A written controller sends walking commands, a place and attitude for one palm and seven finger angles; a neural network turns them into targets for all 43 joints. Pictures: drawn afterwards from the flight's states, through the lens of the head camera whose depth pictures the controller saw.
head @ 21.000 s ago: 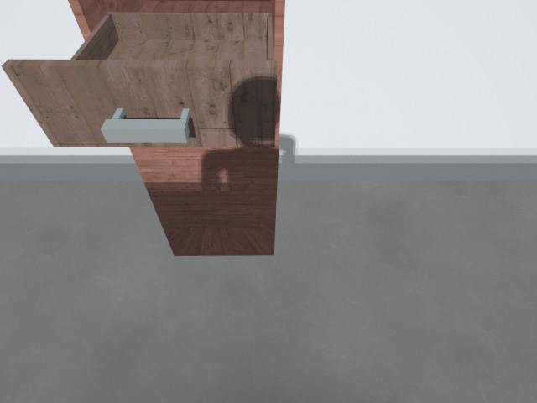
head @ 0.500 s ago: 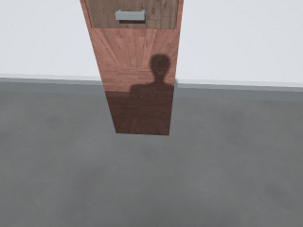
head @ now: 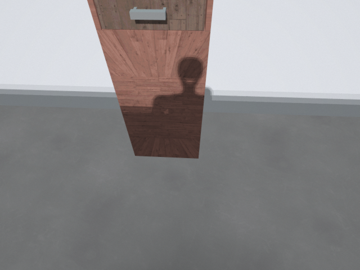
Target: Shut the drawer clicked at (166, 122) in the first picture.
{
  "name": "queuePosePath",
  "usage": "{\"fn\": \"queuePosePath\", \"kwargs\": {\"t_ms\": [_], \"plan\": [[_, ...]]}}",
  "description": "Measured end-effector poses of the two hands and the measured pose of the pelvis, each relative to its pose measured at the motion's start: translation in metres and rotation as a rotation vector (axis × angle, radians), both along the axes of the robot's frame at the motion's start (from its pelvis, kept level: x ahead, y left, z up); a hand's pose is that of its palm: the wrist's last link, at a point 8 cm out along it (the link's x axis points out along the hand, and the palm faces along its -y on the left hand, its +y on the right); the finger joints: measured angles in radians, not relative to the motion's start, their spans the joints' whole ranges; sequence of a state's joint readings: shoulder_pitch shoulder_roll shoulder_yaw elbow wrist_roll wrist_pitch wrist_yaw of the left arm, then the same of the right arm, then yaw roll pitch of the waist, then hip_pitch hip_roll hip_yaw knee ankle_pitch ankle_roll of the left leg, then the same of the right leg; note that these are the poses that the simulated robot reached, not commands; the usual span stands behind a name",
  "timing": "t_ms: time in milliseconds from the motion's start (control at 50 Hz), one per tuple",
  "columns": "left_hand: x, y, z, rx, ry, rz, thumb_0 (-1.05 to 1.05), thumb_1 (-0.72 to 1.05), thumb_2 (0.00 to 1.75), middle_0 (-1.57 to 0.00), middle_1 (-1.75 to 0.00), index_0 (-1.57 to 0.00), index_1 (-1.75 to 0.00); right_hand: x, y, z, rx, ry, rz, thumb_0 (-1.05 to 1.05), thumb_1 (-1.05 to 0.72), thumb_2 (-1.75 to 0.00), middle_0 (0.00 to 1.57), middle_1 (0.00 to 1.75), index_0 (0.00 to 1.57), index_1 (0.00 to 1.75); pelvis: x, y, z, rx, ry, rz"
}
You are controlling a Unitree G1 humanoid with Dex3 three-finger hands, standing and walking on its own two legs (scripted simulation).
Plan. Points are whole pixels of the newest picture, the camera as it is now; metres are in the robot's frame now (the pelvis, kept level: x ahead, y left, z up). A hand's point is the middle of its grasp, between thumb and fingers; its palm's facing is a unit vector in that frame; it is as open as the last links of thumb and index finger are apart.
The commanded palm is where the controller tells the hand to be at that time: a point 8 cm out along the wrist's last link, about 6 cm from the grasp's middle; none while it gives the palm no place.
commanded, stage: look to check the result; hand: left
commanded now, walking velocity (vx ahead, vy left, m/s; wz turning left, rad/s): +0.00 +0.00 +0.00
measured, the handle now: (149, 12) +0.87 +0.16 +0.17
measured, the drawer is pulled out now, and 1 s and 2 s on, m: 0.00 0.00 0.00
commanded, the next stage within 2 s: stand and wait in 0.22 s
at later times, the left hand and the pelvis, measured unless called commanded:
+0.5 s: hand out of the picture +0.06 +0.20 -0.17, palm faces +0.00 -0.96 -0.27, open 7.4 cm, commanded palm none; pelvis +0.01 +0.00 +0.00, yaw +0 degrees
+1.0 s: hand out of the picture +0.06 +0.22 -0.16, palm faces -0.01 -0.96 -0.29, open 7.4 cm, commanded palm none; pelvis +0.01 +0.00 +0.00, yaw -1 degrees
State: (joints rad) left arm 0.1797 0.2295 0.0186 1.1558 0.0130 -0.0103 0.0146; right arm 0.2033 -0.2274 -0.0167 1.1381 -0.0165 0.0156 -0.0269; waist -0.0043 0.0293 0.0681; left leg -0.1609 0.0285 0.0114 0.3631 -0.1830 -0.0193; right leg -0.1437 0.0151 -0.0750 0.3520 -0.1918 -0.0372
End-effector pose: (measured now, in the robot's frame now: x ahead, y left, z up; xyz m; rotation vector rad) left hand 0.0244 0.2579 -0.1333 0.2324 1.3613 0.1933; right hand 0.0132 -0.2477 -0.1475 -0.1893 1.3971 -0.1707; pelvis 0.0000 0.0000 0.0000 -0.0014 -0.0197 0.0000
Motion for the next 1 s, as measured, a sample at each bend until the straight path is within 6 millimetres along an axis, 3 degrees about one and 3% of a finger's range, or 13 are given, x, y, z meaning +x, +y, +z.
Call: {"fn": "queuePosePath", "kwargs": {"t_ms": [420, 1000], "plan": [[0.026, -0.008, 0.001, -0.012, -0.056, -0.018, 0.01, 0.91, 0.9, -0.2, -0.3, -0.2, -0.3, 0.025, -0.006, 0.003, -0.009, -0.056, 0.005, 0.0, -0.91, -0.9, 0.2, 0.3, 0.2, 0.3, 0.008, -0.003, 0.001, 0.0, -0.003, -0.005], [0.026, 0.004, 0.005, 0.011, -0.047, -0.025, 0.01, 0.91, 0.9, -0.2, -0.3, -0.2, -0.3, 0.019, -0.012, 0.005, -0.023, -0.041, 0.001, 0.0, -0.91, -0.9, 0.2, 0.3, 0.2, 0.3, 0.009, -0.002, 0.002, 0.002, -0.002, -0.009]]}}
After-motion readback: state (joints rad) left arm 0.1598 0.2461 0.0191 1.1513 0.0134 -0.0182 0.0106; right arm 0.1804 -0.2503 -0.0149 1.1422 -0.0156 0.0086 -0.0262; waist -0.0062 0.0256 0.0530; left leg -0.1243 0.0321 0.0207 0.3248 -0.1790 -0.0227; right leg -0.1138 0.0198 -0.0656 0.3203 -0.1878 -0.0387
